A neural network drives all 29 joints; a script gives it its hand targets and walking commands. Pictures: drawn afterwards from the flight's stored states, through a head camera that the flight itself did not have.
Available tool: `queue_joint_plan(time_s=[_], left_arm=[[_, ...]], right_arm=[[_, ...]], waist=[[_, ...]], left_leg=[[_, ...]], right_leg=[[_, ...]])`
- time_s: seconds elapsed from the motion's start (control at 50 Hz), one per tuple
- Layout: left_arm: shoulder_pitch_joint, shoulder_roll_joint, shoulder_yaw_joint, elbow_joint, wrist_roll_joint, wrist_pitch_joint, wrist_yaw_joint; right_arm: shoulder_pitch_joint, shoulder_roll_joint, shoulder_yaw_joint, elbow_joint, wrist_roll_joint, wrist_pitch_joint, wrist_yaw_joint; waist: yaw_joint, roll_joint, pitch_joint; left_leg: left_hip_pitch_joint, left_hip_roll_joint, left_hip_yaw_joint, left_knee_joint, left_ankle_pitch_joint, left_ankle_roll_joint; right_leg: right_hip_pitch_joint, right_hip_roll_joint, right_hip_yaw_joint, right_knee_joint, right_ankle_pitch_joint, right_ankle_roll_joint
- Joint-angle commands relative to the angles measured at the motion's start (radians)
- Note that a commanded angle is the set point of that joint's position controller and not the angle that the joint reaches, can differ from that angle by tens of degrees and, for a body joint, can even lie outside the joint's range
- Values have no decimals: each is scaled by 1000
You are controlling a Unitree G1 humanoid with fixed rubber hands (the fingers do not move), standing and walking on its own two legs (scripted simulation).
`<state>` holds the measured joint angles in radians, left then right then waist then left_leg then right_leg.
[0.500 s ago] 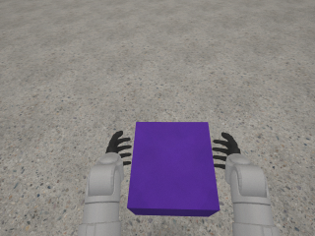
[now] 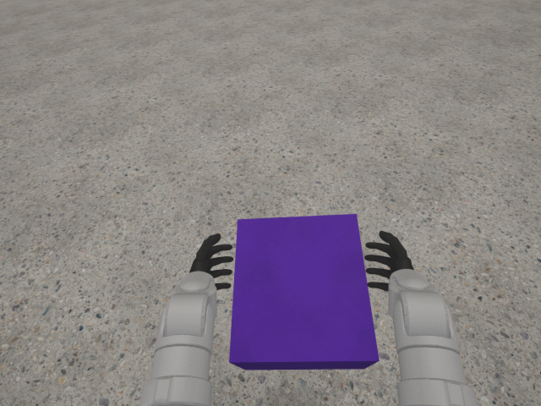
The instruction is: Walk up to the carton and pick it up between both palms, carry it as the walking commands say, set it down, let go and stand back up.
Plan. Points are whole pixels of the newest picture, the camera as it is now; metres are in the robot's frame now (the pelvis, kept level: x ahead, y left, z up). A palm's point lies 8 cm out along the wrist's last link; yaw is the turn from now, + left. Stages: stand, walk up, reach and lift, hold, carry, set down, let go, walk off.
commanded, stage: hold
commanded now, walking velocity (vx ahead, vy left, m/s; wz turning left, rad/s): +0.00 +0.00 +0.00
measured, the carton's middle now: (300, 293) +0.32 -0.03 -0.04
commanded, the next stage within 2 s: set down in 0.40 s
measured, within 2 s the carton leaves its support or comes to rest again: neither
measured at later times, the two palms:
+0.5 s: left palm (204, 273) +0.30 +0.12 +0.05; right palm (398, 270) +0.29 -0.18 +0.05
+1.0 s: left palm (216, 286) +0.32 +0.12 -0.02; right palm (390, 296) +0.29 -0.18 -0.03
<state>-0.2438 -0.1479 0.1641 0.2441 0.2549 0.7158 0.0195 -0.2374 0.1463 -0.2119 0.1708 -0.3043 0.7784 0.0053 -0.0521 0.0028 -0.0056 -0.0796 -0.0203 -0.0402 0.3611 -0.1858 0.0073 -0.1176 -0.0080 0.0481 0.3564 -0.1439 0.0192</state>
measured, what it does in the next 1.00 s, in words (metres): stands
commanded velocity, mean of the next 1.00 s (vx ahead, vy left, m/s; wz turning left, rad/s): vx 0.00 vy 0.00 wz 0.00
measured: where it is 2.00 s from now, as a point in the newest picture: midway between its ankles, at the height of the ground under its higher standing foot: outside the picture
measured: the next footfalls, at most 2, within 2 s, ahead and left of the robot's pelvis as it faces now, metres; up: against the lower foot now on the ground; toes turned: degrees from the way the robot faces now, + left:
none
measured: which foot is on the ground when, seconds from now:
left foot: down 0.00-1.00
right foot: down 0.00-1.00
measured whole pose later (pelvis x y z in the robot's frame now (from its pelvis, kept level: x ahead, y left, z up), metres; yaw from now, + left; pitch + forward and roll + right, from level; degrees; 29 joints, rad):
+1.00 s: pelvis +0.00 +0.00 -0.01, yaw +0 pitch +4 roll +0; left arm -0.40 -0.20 0.36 0.54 0.36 0.43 0.03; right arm -0.35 0.17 -0.37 0.45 -0.37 0.48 0.01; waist -0.07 0.01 0.00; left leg -0.36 -0.06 -0.08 0.54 -0.25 0.01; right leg -0.40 0.01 0.09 0.54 -0.21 0.03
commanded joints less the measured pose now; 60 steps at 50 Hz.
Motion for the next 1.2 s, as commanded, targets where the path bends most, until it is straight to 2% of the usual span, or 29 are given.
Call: queue_joint_plan(time_s=[0.0,0.08,0.14,0.26,0.38,0.4,0.42,0.48,0.52,0.58,0.72,0.88,1.04,1.18], left_arm=[[-560,-936,-489,-10,-246,-55,-278],[-618,-939,-445,53,-228,-48,-306],[-609,-934,-423,67,-217,-41,-317],[-561,-925,-435,21,-222,-29,-314],[-520,-927,-474,-42,-237,-24,-300],[-649,-914,-507,-52,-269,-28,-321],[-632,-898,-478,-25,-249,-35,-326],[-566,-907,-406,44,-194,-56,-309],[-521,-906,-356,99,-159,-67,-296],[-503,-932,-332,139,-141,-88,-282],[-517,-960,-304,210,-118,-165,-262],[-558,-965,-261,316,-76,-278,-235],[-597,-945,-239,391,-34,-386,-221],[-685,-920,-238,418,-17,-445,-237]], right_arm=[[-572,948,525,16,267,-50,265],[-585,1001,484,106,247,-37,260],[-567,1020,475,124,238,-31,255],[-529,1026,502,68,249,-26,245],[-496,1011,537,3,269,-28,241],[-472,1005,428,13,254,-42,218],[-489,1014,441,22,251,-47,208],[-513,1002,456,59,248,-64,224],[-521,974,434,91,235,-80,239],[-545,939,412,109,223,-113,250],[-550,866,352,160,173,-201,250],[-584,828,312,246,127,-318,247],[-641,843,323,309,110,-428,234],[-712,883,330,359,97,-485,224]], waist=[[29,-31,-179],[28,-27,-185],[29,-30,-188],[30,-32,-219],[24,-22,-242],[-119,-37,-240],[-70,-26,-213],[22,-28,-198],[43,-22,-193],[39,-2,-203],[-6,8,-225],[-24,13,-303],[-13,2,-432],[-11,-16,-529]], left_leg=[[-46,-73,-40,-79,-121,32],[-77,-80,-37,-61,-112,34],[-88,-84,-40,-58,-68,32],[-92,-87,-47,-68,13,27],[-88,-84,-51,-77,55,18],[-22,-75,-57,-60,53,18],[-16,-79,-55,-64,27,23],[-58,-77,-54,-66,34,29],[-65,-74,-57,-66,52,24],[-48,-68,-58,-57,86,12],[-60,-59,-69,-13,121,-4],[-167,-63,-76,71,135,-8],[-320,-83,-64,176,138,0],[-482,-99,-42,260,44,11]], right_leg=[[59,89,13,-74,-142,-19],[84,81,19,-73,-118,-11],[112,77,24,-74,-51,-4],[175,79,25,-64,86,5],[203,88,20,-53,136,0],[200,67,43,-48,159,-4],[174,66,37,-52,121,0],[175,72,39,-40,99,-13],[177,74,35,-24,109,-17],[148,79,29,-7,114,-24],[68,88,21,41,126,-35],[-63,98,21,134,138,-38],[-189,104,17,232,163,-24],[-287,107,23,297,103,-14]])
